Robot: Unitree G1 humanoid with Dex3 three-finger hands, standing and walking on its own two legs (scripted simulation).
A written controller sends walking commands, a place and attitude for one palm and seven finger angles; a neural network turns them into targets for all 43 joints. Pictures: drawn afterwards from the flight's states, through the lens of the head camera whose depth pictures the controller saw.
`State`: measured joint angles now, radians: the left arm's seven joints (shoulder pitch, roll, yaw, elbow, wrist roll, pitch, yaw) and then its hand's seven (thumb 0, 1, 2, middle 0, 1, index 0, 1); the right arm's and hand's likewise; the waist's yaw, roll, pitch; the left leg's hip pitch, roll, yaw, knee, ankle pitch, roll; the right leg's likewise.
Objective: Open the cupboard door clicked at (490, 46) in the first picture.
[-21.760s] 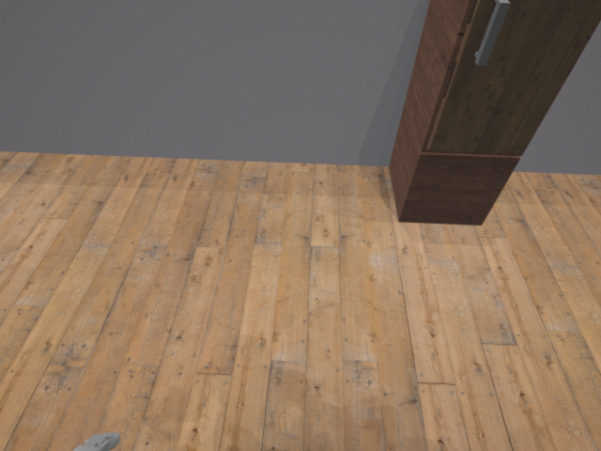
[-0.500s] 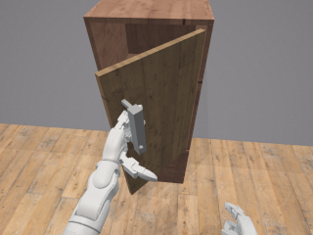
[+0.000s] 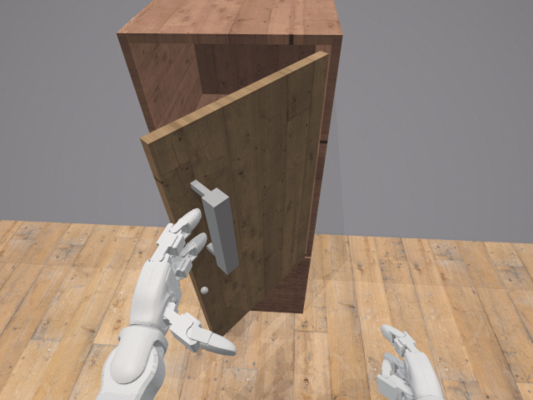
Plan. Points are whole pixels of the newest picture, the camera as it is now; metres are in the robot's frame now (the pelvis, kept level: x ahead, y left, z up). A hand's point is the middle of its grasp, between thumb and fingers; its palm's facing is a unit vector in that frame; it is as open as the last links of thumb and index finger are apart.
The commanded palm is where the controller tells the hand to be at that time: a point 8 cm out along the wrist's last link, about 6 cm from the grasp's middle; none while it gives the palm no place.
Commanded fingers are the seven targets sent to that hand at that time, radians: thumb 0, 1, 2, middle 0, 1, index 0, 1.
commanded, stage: slide the hand sideways off the handle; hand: left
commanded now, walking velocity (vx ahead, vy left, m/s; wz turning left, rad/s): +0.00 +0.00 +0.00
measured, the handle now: (213, 228) +0.34 +0.11 +0.10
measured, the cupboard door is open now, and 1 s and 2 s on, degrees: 50 50 50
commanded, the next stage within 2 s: draw the hand back to the body in 0.48 s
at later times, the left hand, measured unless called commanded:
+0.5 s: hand (159, 324) +0.19 +0.15 +0.09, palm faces +0.02 -1.00 -0.06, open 16.3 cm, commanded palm +0.17 +0.20 +0.10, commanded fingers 0.00 -0.50 0.30 -0.15 -0.30 -0.15 -0.30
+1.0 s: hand (121, 318) +0.19 +0.19 +0.12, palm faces +0.02 -1.00 -0.07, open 16.3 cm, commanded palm +0.16 +0.24 +0.13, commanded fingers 0.00 -0.43 0.33 -0.15 -0.30 -0.15 -0.30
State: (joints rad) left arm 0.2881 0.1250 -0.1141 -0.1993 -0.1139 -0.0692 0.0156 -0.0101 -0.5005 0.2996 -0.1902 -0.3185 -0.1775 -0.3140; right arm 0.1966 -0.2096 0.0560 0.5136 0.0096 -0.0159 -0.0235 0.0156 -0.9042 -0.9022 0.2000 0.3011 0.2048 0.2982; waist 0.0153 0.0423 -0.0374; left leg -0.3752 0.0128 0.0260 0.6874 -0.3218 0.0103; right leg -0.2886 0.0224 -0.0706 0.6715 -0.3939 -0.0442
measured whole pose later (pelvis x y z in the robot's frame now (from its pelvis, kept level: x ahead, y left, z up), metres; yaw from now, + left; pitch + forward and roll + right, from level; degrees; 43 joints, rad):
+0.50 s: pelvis +0.00 -0.02 -0.01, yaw +1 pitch +2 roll +0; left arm 0.50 0.21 0.11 -0.25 -0.26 -0.18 -0.21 -0.01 -0.50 0.30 -0.16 -0.30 -0.15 -0.30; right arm 0.26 -0.25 0.03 0.53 0.03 -0.13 -0.06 0.02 -0.90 -0.90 0.20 0.30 0.20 0.30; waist 0.02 0.05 -0.07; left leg -0.44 0.03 -0.01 0.75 -0.35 -0.02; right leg -0.34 0.04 -0.10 0.72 -0.43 -0.07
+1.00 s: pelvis +0.00 +0.01 +0.00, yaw +1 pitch +1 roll -1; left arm 0.48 0.25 0.14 -0.36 -0.28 -0.06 -0.22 -0.01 -0.50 0.30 -0.16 -0.30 -0.15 -0.30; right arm 0.24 -0.23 0.07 0.54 0.04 -0.20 -0.08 0.02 -0.90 -0.90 0.20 0.30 0.21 0.30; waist 0.05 0.06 -0.06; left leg -0.40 0.01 0.00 0.73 -0.34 0.02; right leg -0.29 0.02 -0.10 0.67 -0.40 -0.03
